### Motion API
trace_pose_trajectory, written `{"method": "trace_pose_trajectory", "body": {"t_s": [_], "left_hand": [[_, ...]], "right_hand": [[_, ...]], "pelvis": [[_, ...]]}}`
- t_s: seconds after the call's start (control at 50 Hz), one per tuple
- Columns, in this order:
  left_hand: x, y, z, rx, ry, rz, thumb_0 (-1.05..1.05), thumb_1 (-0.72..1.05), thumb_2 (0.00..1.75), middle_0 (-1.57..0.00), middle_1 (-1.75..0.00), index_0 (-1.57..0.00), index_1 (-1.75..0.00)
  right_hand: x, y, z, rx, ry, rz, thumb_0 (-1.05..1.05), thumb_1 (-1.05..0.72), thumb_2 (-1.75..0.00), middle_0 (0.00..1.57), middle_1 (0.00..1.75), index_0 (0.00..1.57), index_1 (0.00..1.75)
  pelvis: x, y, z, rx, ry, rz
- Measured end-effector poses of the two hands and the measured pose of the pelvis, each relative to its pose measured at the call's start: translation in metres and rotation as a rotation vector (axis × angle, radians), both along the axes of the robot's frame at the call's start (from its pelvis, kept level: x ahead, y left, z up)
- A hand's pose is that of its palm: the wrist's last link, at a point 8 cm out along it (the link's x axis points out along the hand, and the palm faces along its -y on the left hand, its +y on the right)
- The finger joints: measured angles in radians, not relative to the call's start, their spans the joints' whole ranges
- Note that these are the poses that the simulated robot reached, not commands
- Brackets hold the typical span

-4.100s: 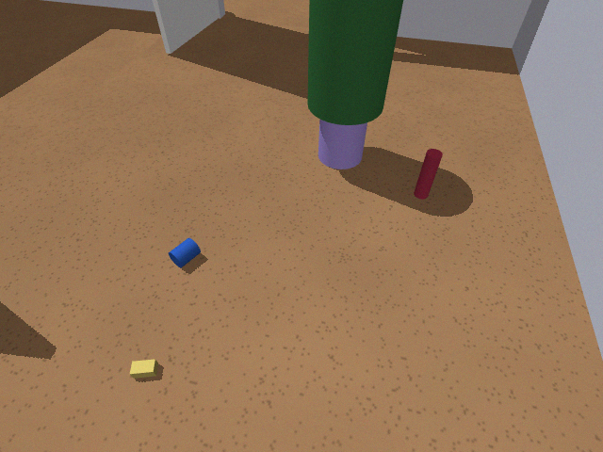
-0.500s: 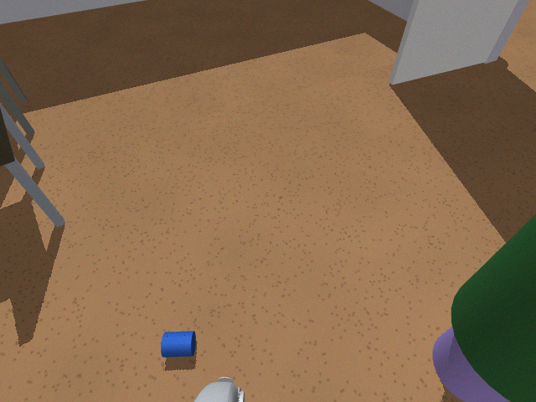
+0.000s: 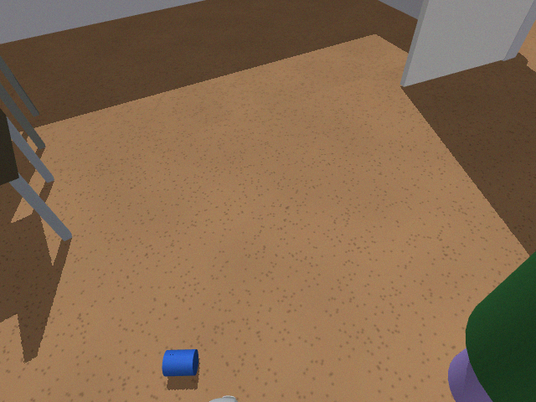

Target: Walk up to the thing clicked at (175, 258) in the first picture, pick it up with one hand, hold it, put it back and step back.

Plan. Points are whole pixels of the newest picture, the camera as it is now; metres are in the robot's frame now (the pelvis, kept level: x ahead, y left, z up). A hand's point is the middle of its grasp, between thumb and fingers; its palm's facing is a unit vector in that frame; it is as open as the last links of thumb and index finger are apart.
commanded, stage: walk up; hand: left
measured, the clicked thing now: (180, 362) +0.38 +0.34 -0.71
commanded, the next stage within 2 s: stand in 1.38 s
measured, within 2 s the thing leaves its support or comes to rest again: neither
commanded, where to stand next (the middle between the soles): +0.04 +0.05 m, yaw -1 degrees
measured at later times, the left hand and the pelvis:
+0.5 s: hand out of the picture +0.11 +0.30 -0.14, palm faces -0.02 -0.94 -0.35, open 7.4 cm; pelvis +0.02 +0.04 +0.01, yaw -1 degrees
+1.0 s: hand out of the picture +0.11 +0.29 -0.12, palm faces -0.04 -0.93 -0.36, open 7.4 cm; pelvis +0.03 +0.04 +0.03, yaw -1 degrees
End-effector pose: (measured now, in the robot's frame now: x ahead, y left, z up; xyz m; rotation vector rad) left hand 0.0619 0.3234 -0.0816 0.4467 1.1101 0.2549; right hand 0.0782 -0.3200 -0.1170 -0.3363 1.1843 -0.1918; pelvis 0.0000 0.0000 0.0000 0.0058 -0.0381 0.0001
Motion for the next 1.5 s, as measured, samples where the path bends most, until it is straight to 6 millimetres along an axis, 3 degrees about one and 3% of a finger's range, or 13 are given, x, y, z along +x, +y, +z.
{"method": "trace_pose_trajectory", "body": {"t_s": [0.12,0.24,0.48,0.68,0.88,1.08,1.3,1.5], "left_hand": [[0.001,0.018,-0.005,-0.01,0.046,0.011,0.0,0.9,0.9,-0.21,-0.3,-0.21,-0.3],[0.011,0.027,-0.022,-0.056,0.084,0.028,0.01,0.9,0.9,-0.21,-0.3,-0.21,-0.3],[0.04,0.019,-0.023,-0.13,0.059,0.029,0.01,0.9,0.9,-0.21,-0.3,-0.21,-0.3],[0.042,0.019,-0.012,-0.119,0.079,0.032,0.0,0.9,0.9,-0.21,-0.3,-0.21,-0.3],[0.041,0.017,-0.006,-0.113,0.115,0.036,0.01,0.9,0.9,-0.21,-0.3,-0.21,-0.3],[0.053,0.011,-0.005,-0.12,0.109,0.029,0.01,0.9,0.9,-0.21,-0.3,-0.21,-0.3],[0.072,0.007,-0.005,-0.132,0.07,0.01,0.01,0.9,0.9,-0.21,-0.3,-0.21,-0.3],[0.072,0.006,-0.006,-0.136,0.076,0.012,0.0,0.9,0.9,-0.21,-0.3,-0.21,-0.3]], "right_hand": [[-0.002,0.007,0.002,-0.021,0.048,-0.006,0.0,-0.91,-0.9,0.21,0.3,0.2,0.3],[0.0,0.031,0.005,-0.017,0.044,-0.02,0.0,-0.91,-0.9,0.21,0.3,0.2,0.3],[0.04,0.064,0.019,0.025,-0.016,-0.005,0.0,-0.9,-0.9,0.21,0.3,0.21,0.3],[0.056,0.058,0.029,0.025,-0.044,-0.017,0.0,-0.9,-0.9,0.21,0.3,0.2,0.3],[0.038,0.05,0.026,0.026,0.016,-0.047,0.0,-0.9,-0.9,0.21,0.3,0.2,0.3],[0.018,0.052,0.021,0.038,0.069,-0.079,0.0,-0.91,-0.9,0.21,0.3,0.2,0.3],[0.02,0.054,0.024,0.035,0.049,-0.089,0.0,-0.9,-0.9,0.21,0.3,0.2,0.3],[0.027,0.053,0.028,0.025,0.029,-0.076,0.0,-0.9,-0.9,0.21,0.3,0.2,0.3]], "pelvis": [[0.007,0.014,0.0,0.006,0.015,0.004],[0.013,0.027,0.0,-0.004,0.006,-0.007],[0.024,0.037,0.013,-0.018,0.001,-0.011],[0.026,0.037,0.022,-0.011,0.002,-0.015],[0.029,0.036,0.027,-0.004,0.007,-0.019],[0.035,0.035,0.029,-0.004,0.005,-0.02],[0.039,0.036,0.029,-0.005,0.001,-0.023],[0.038,0.034,0.03,-0.004,0.003,-0.024]]}}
